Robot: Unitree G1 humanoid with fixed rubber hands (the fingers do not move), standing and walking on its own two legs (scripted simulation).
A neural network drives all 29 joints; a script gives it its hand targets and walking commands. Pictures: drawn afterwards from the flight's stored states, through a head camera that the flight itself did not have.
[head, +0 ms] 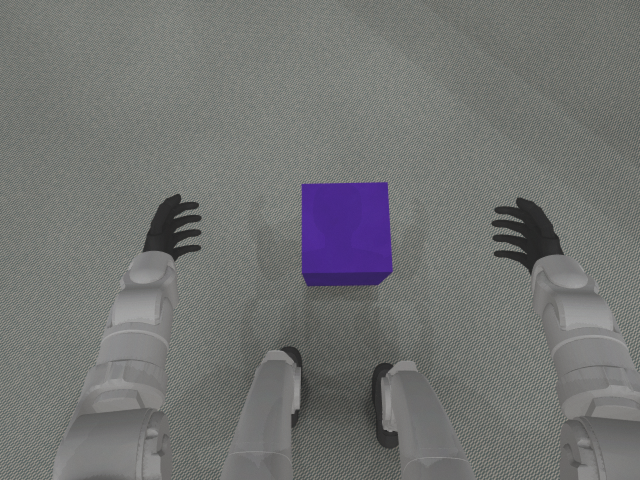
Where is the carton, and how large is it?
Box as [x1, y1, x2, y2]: [302, 182, 392, 285]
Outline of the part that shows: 387,182 302,184 302,274 307,285 378,284 392,271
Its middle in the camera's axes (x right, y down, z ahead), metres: +0.06 +0.00 +0.99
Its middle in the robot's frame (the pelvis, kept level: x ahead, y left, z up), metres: +0.50 -0.01 -0.57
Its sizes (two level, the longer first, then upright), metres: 0.210 0.200 0.250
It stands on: the floor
